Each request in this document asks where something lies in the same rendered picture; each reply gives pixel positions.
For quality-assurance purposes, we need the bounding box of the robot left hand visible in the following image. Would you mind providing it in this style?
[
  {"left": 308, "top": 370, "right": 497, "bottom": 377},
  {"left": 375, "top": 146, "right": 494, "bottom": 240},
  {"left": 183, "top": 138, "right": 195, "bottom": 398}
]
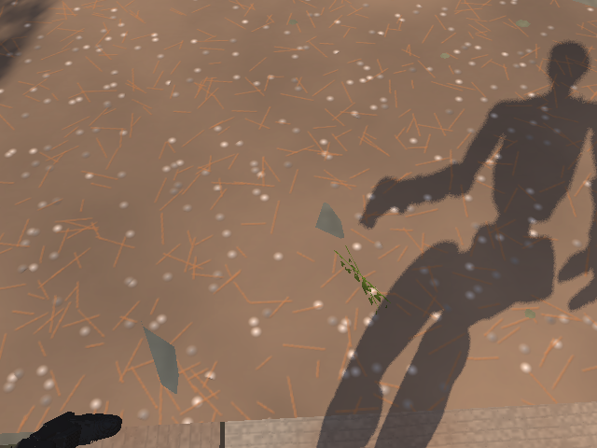
[{"left": 10, "top": 412, "right": 122, "bottom": 448}]

